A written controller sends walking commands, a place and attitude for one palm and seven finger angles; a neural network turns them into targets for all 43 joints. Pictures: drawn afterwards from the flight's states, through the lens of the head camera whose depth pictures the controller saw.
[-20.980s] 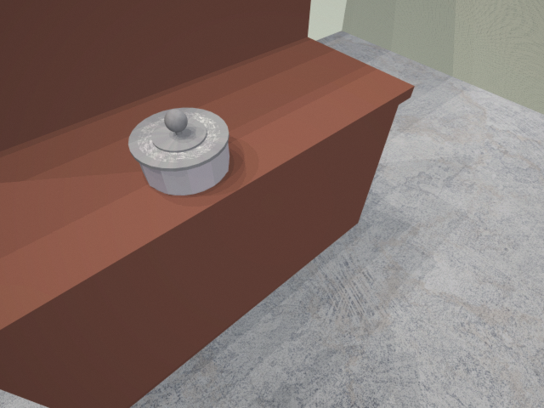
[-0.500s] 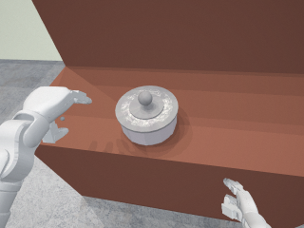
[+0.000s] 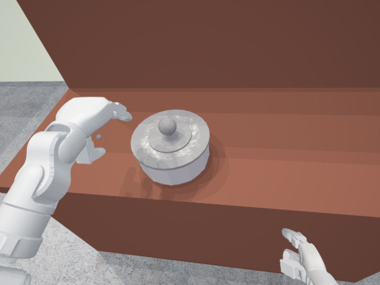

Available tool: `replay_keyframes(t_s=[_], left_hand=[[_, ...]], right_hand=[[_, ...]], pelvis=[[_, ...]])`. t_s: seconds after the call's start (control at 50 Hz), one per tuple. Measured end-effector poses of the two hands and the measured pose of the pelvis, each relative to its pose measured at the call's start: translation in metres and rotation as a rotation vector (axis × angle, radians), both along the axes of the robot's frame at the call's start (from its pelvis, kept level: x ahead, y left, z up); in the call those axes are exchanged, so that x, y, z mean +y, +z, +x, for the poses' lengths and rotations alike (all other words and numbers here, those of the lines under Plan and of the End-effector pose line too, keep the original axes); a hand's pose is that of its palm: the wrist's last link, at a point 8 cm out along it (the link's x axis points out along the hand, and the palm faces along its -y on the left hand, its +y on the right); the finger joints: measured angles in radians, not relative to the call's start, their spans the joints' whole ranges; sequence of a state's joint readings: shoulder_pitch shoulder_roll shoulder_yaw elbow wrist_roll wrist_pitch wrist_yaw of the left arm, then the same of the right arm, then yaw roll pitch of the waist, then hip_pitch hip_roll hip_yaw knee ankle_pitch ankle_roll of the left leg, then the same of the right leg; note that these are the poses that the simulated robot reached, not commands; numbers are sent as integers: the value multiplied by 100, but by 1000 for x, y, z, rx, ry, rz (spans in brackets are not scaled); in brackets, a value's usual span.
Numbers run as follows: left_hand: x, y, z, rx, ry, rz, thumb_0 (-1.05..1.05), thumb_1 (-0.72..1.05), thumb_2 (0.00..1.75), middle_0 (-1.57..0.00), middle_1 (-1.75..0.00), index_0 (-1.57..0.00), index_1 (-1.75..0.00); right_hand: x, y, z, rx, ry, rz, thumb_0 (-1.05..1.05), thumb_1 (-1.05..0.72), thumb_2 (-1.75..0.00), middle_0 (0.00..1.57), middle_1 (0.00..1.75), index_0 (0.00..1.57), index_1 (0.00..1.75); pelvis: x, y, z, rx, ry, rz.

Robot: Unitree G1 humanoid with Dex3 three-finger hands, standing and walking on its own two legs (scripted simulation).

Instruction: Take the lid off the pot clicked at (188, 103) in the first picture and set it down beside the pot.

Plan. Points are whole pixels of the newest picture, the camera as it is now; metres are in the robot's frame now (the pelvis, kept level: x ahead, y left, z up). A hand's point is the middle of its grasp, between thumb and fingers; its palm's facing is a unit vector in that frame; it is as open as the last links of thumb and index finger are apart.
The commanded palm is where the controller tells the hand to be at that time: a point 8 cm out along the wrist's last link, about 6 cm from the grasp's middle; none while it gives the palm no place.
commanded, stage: move the open hand above the knob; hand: left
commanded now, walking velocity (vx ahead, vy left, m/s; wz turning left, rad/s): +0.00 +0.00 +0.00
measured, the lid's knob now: (167, 126) +0.46 +0.10 +0.07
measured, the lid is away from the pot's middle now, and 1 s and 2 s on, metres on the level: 0.00 0.00 0.00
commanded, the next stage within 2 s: lower the open fingers around the knob in 1.80 s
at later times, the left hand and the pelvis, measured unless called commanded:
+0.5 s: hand (128, 120) +0.39 +0.16 +0.16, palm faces -0.17 -0.02 -0.99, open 10.3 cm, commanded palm +0.37 +0.16 +0.23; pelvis +0.01 -0.01 +0.00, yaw +0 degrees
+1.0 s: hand (154, 106) +0.43 +0.11 +0.17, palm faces -0.14 -0.03 -0.99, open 10.3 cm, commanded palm +0.41 +0.11 +0.23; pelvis +0.02 -0.01 +0.00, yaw -1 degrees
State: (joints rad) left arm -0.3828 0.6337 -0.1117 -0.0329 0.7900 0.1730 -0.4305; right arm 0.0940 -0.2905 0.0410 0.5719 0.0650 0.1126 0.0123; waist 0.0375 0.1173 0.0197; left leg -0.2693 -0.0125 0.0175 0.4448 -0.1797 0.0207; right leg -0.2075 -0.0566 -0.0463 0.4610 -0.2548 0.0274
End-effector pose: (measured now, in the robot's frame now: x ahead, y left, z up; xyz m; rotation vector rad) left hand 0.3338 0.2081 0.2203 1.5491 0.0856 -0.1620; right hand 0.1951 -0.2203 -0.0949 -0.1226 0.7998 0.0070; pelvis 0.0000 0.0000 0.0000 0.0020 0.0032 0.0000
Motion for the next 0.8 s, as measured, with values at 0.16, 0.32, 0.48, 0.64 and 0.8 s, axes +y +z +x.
replay_keyframes(t_s=[0.16, 0.32, 0.48, 0.64, 0.8], left_hand=[[-14, -2, 14, 14, 1, -7, 0, -34, 146, -83, -9, -83, -8], [-28, -2, 31, 19, -13, -6, 0, -34, 146, -83, -9, -83, -8], [-45, -1, 46, 9, -39, -14, 0, -34, 146, -83, -9, -83, -8], [-61, -2, 59, 1, -55, -21, 0, -34, 146, -83, -9, -83, -8], [-76, -1, 70, -12, -69, -23, 0, -34, 146, -83, -9, -83, -8]], right_hand=[[-7, -3, 2, 10, -9, 4, 1, -90, -90, 20, 30, 20, 30], [-10, -3, 5, 12, -19, 7, 1, -90, -90, 20, 30, 20, 30], [-10, -5, 7, 17, -27, 16, 1, -90, -90, 20, 30, 20, 30], [-9, -8, 6, 33, -33, 27, 1, -90, -90, 20, 30, 20, 30], [-8, -10, 3, 49, -42, 36, 1, -90, -90, 20, 30, 20, 30]], pelvis=[[-4, 0, 4, 4, 1, 4], [-7, -1, 8, 9, 0, 7], [-7, -1, 13, 17, -3, 9], [-6, -2, 16, 25, -6, 12], [-6, -2, 18, 32, -8, 13]])
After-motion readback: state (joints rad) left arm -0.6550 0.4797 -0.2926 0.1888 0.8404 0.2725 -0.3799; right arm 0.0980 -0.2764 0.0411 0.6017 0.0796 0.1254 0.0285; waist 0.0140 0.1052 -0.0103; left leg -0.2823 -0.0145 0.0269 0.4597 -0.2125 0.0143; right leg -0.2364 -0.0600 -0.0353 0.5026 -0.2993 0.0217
